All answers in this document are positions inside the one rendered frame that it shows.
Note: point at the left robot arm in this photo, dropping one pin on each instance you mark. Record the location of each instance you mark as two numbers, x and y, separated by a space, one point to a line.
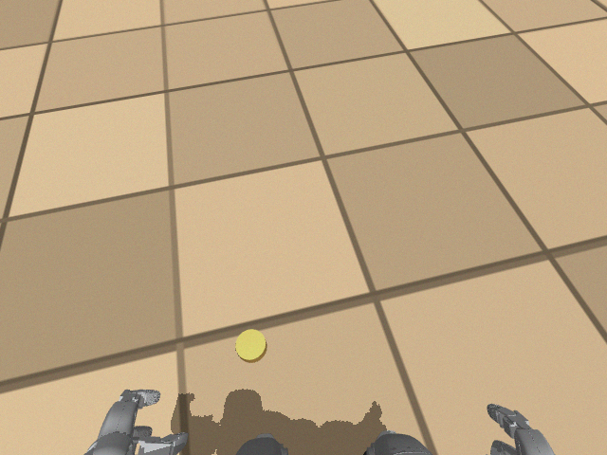
112 444

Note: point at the left robot hand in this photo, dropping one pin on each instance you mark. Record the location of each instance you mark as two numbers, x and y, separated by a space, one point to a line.
121 419

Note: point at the tin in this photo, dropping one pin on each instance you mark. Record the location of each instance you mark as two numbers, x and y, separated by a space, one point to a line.
251 346

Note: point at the right robot hand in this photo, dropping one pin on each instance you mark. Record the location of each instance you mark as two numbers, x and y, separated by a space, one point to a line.
528 441

